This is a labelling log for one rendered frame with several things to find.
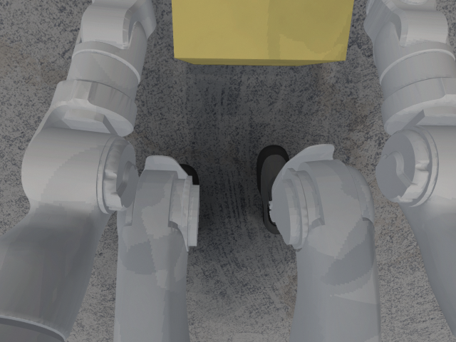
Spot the right robot forearm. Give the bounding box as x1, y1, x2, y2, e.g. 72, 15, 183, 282
363, 0, 456, 135

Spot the left robot upper arm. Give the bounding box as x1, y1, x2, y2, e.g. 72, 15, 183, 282
0, 127, 139, 342

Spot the carton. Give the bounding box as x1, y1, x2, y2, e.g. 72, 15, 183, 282
172, 0, 354, 66

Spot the left robot forearm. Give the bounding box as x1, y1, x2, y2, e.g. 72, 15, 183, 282
21, 0, 156, 194

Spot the right robot thigh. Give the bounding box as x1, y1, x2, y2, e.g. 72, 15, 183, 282
276, 159, 381, 342

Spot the right robot upper arm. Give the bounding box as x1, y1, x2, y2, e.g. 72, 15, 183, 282
375, 125, 456, 337

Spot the robot left foot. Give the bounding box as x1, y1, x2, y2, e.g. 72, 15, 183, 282
179, 164, 200, 185

